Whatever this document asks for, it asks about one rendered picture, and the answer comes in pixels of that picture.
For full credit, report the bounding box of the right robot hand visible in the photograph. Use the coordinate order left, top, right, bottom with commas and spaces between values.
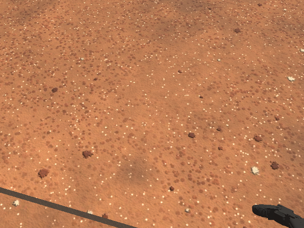
252, 204, 304, 228

